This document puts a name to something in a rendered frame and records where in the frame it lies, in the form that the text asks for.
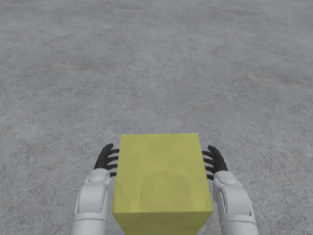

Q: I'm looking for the robot right hand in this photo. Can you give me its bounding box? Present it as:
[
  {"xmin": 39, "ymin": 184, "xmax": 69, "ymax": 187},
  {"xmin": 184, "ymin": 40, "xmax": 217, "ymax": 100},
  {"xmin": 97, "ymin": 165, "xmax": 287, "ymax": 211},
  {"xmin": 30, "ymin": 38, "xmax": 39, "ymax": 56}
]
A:
[{"xmin": 201, "ymin": 145, "xmax": 228, "ymax": 181}]

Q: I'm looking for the carton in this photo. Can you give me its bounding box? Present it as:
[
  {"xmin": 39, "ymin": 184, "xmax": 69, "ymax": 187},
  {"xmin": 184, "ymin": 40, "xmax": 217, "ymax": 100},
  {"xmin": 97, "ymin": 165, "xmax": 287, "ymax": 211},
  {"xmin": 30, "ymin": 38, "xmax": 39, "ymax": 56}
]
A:
[{"xmin": 112, "ymin": 133, "xmax": 214, "ymax": 235}]

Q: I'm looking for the left robot forearm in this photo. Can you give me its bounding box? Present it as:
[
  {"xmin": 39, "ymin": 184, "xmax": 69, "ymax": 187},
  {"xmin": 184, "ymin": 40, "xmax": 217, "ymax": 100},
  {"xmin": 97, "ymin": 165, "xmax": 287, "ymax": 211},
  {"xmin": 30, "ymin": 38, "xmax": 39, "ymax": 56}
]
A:
[{"xmin": 69, "ymin": 168, "xmax": 112, "ymax": 235}]

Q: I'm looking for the right robot forearm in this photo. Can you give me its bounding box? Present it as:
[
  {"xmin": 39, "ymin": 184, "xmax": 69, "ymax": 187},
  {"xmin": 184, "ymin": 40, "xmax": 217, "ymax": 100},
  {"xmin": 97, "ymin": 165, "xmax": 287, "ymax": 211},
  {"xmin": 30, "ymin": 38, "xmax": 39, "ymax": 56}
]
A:
[{"xmin": 212, "ymin": 170, "xmax": 259, "ymax": 235}]

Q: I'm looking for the robot left hand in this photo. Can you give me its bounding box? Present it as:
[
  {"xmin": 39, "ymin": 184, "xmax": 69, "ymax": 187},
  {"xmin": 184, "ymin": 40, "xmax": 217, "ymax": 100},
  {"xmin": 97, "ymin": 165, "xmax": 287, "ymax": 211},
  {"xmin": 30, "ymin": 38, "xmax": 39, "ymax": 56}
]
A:
[{"xmin": 94, "ymin": 143, "xmax": 119, "ymax": 177}]

